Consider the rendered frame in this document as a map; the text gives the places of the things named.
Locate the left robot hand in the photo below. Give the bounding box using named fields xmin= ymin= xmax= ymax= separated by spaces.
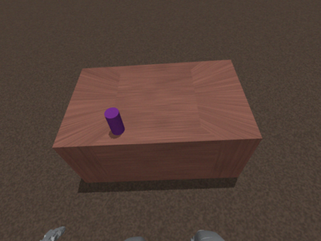
xmin=40 ymin=226 xmax=66 ymax=241

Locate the can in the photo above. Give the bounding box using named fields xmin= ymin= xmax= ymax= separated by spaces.
xmin=104 ymin=107 xmax=125 ymax=135

